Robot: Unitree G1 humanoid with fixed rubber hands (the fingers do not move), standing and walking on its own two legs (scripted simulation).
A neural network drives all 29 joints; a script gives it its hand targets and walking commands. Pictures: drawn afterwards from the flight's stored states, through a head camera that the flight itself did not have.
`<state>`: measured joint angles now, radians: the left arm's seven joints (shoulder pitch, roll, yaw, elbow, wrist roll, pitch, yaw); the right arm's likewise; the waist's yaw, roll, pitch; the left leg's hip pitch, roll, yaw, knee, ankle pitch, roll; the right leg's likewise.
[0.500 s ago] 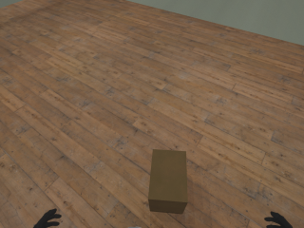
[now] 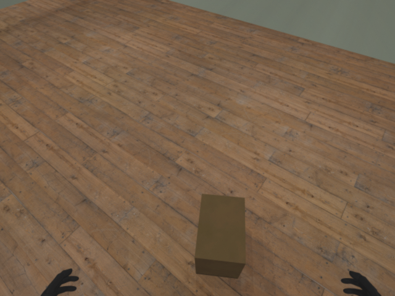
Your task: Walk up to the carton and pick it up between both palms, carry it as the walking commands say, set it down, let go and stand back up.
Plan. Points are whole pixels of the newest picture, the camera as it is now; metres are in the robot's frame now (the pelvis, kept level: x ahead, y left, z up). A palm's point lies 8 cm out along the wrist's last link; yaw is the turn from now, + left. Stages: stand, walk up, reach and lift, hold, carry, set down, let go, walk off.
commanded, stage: reach and lift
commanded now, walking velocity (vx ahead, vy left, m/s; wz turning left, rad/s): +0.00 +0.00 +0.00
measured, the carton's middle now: (219, 236) +0.46 -0.04 -0.63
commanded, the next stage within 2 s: none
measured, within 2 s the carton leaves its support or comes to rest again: neither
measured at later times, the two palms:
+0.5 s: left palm (95, 252) +0.23 +0.29 -0.13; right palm (339, 268) +0.23 -0.28 -0.12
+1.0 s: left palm (139, 211) +0.36 +0.22 -0.17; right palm (307, 228) +0.33 -0.25 -0.16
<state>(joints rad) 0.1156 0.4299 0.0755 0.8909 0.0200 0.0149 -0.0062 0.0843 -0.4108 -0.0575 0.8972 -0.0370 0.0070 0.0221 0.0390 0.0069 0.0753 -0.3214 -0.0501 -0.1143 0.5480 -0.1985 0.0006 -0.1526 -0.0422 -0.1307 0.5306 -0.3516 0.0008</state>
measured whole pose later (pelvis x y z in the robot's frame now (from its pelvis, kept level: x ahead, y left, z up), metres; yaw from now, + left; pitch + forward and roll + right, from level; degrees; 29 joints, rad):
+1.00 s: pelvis -0.05 +0.01 -0.08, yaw -8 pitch +29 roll -1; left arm -0.65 0.27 0.26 0.76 -0.01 0.17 0.00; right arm -0.71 -0.26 -0.16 0.80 0.01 0.19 -0.01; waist 0.05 -0.02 0.00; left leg -1.23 0.02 -0.01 0.98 -0.26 -0.01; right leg -1.14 0.01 -0.01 1.04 -0.41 0.01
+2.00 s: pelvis -0.08 +0.02 -0.22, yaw -11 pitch +49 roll -3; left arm -1.15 0.26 0.34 0.86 0.00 0.12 0.06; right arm -1.20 -0.24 -0.23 0.87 0.03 0.14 -0.11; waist 0.06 -0.02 -0.02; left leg -2.00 0.03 -0.02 1.52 -0.37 0.00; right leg -1.90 0.03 -0.01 1.59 -0.55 0.01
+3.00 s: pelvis -0.11 +0.02 -0.39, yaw -11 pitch +35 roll -1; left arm -1.51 0.40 0.12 1.21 -0.25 0.03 0.11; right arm -1.52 -0.35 0.00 1.11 0.24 0.09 -0.15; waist 0.07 -0.02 0.42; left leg -2.29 0.05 -0.02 2.12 -0.43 0.01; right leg -2.18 0.05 0.00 2.23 -0.66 0.03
